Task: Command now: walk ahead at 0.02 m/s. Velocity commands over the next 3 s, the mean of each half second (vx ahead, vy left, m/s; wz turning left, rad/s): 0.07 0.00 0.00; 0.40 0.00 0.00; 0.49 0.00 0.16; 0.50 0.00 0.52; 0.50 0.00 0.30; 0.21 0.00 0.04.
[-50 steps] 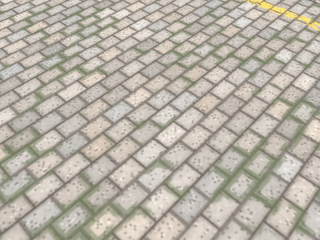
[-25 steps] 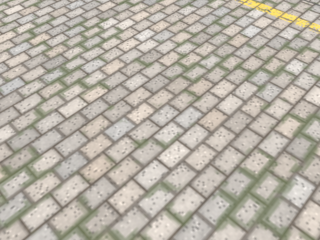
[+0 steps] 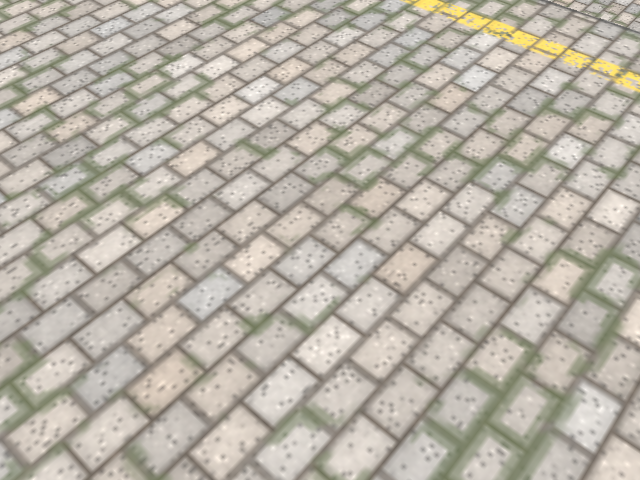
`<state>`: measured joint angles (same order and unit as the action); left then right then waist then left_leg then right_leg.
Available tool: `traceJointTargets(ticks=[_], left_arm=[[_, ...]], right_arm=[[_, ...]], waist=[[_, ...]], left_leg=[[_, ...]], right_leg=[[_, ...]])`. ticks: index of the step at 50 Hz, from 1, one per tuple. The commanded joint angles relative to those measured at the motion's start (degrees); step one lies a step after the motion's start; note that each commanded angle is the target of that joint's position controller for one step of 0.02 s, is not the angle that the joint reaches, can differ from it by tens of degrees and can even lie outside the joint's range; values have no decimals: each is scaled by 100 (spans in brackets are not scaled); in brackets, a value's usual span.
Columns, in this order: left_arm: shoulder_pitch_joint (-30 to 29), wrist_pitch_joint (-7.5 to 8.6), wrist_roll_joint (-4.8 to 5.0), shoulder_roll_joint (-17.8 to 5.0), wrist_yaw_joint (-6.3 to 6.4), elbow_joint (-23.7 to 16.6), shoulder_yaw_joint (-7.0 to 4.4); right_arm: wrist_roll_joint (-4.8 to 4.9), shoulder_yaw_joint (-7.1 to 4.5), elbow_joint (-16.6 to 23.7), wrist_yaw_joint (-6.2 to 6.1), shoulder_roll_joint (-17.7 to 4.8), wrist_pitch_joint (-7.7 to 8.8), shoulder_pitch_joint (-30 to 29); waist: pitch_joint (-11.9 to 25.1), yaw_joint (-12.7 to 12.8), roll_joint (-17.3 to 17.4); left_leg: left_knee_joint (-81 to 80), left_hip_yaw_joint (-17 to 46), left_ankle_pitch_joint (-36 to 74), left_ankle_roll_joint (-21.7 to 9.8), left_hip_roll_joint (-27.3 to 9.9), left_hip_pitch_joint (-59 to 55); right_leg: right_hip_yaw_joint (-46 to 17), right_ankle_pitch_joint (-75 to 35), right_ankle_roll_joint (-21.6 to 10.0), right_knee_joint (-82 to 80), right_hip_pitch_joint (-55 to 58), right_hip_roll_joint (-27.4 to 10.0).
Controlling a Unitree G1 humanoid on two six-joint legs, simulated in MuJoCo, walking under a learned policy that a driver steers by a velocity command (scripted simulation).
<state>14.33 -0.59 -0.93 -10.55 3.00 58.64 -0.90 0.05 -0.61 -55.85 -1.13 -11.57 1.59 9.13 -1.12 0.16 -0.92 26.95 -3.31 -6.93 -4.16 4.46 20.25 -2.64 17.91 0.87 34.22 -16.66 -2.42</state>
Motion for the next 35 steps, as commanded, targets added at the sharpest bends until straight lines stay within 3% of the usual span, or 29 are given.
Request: traceJointTargets(ticks=[1, 2, 4, 6, 9, 16, 17, 18, 19, 21, 22, 24, 26, 27, 29, 30, 31, 32, 33, 34, 35], left_arm=[[904, -47, -49, -699, -9, 142, -141], [751, 33, 1, -662, -12, 156, -145], [460, 204, 10, -511, -21, 148, -125], [360, 329, 50, -461, -40, 120, -137], [617, 362, 83, -382, -54, 190, -128], [910, 332, 87, -354, -95, 257, -99], [1049, 316, 96, -334, -97, 321, -101], [1094, 294, 131, -437, -94, 330, -139], [1107, 286, 162, -583, -90, 296, -190], [1362, 381, 240, -861, -90, 262, -282], [1307, 454, 248, -1001, -93, 238, -339], [1329, 581, 184, -876, -119, 215, -335], [1209, 587, 222, -828, -169, 149, -335], [1067, 555, 254, -852, -187, 98, -338], [793, 489, 252, -941, -221, -9, -344], [655, 502, 232, -945, -222, -62, -334], [349, 540, 197, -666, -239, -240, -251], [501, 659, 221, -136, -226, -409, -126], [353, 754, 338, -421, -244, -450, -191], [171, 810, 405, -579, -285, -522, -217], [145, 819, 371, -637, -278, -495, -250]], right_arm=[[66, -162, 222, -64, -655, -6, -5], [24, -150, 190, -98, -586, -7, 9], [-27, -136, 100, -129, -450, 4, 179], [-74, -136, -28, -129, -440, 5, 357], [-25, -129, -115, -102, -437, 10, 342], [23, -103, -295, -70, -396, 9, 433], [30, -91, -376, -73, -351, -5, 540], [65, -110, -417, -76, -377, -20, 574], [84, -131, -410, -71, -415, -12, 522], [127, -107, -196, -21, -325, 140, 48], [145, -85, -93, 21, -265, 246, -145], [163, -117, 41, 104, -368, 408, -380], [223, -147, 95, 178, -435, 492, -415], [236, -163, 53, 206, -417, 507, -330], [205, -279, -364, 217, -453, 465, 578], [190, -390, -583, 200, -606, 420, 1286], [164, -540, -735, 149, -1074, 401, 2174], [113, -583, -766, 175, -1501, 433, 2723], [36, -409, -694, 183, -1031, 511, 2163], [47, -318, -492, 201, -763, 563, 1555], [42, -252, -352, 243, -645, 582, 1119]], waist=[[-435, 56, -58], [-532, 10, -407], [-384, -158, -694], [-257, -204, -500], [-235, -86, -85], [68, -4, 107], [198, 15, 65], [84, 26, -66], [-166, 63, -239], [-732, 261, -657], [-982, 274, -786], [-1009, 276, -659], [-832, 183, -545], [-743, 79, -505], [-392, -353, -489], [-111, -699, -392], [156, -1079, 676], [622, -1036, 2048], [285, -726, 1258], [-116, -511, 816], [-229, -318, 442]], left_leg=[[-1203, 851, -2605, 63, -696, 577], [-833, 650, -2035, 150, -555, -58], [-374, 542, -1152, 122, -507, -782], [-243, 493, -756, 73, -498, -943], [-295, 560, -642, 3, -553, -751], [-35, 564, 538, -2, -587, -984], [43, 460, 20, -14, -494, -1030], [240, 298, -951, -30, -328, -869], [457, 185, -1831, -41, -204, -457], [1199, 31, -1883, -70, -187, 776], [1522, 109, -1590, -132, -379, 1230], [1971, 337, -1853, -214, -685, 1899], [1548, 305, -1930, -230, -803, 1751], [1055, 122, -1608, -213, -709, 1154], [481, -373, -576, -105, -154, -1016], [456, -203, -508, -157, -172, -1937], [-391, 1413, -1091, -560, -1234, -2768], [-1567, 4210, -1542, -1396, -2579, -3562], [-1632, 4459, -1868, -1395, -2745, -3166], [-1593, 3708, -1646, -1178, -2581, -2731], [-1658, 2940, -1174, -971, -2300, -2356]], right_leg=[[-70, 915, -431, -1033, 0, -86], [-176, 1489, -483, -1370, -636, -83], [-273, 1427, -378, -1719, -941, -139], [-278, 1072, -319, -1675, -806, -137], [-131, 467, -320, -1449, -417, -30], [29, -774, -330, -1150, 59, 56], [55, -282, -374, -1205, 147, 87], [-35, 542, -514, -1284, 100, 69], [-319, 1406, -726, -1453, 60, -95], [-1601, 2386, -1288, -2172, 454, -1023], [-2187, 2170, -1539, -2345, 637, -1517], [-2338, 787, -1649, -2250, 1228, -1814], [-1805, -13, -1417, -2099, 1513, -1631], [-1407, -35, -1246, -2040, 1259, -1383], [-653, -633, -954, -1560, 94, -783], [-331, -1340, -794, -890, -362, -551], [340, -1343, -412, 1060, -1152, 26], [338, 977, -198, 2962, -2397, 691], [-350, 1138, -368, 3967, -2927, 328], [-391, 572, -558, 4133, -3159, 22], [-278, -24, -625, 3928, -2996, -255]])
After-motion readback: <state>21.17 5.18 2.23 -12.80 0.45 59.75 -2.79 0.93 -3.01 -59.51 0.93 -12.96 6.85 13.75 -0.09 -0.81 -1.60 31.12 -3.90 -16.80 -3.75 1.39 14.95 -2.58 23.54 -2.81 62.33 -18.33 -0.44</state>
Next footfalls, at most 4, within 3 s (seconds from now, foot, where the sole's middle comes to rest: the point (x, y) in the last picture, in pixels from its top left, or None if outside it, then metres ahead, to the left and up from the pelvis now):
1.14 right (388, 452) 0.57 -0.10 -0.77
1.72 left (262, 342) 0.83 0.18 -0.77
2.20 right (291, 234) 1.18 0.13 -0.77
2.70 left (173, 212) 1.27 0.47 -0.77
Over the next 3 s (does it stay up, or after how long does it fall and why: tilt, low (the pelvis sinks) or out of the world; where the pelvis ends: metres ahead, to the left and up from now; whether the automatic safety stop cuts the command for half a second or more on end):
stays up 1.23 0.32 0.00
